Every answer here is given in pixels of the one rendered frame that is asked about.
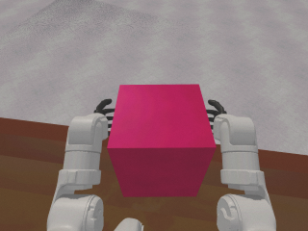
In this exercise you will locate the right robot hand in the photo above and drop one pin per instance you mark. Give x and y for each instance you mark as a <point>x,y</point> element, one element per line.
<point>220,111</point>

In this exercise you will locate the robot right forearm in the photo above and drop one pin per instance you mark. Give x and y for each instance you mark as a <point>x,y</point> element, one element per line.
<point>240,159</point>

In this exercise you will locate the carton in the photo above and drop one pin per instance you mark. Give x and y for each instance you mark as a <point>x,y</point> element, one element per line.
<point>161,142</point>

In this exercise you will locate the right robot upper arm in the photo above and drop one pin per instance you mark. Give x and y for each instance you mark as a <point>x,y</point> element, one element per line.
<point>244,212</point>

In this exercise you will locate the left robot upper arm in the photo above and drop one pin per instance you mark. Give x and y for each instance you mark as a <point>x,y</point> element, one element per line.
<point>77,212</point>

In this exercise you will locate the left robot hand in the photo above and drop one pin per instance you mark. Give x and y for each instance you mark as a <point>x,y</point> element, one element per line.
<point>100,110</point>

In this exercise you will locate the robot left thigh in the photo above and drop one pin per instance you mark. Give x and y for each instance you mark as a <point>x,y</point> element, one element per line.
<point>130,224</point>

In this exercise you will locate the robot left forearm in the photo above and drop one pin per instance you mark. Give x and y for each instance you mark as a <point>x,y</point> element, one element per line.
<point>82,155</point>

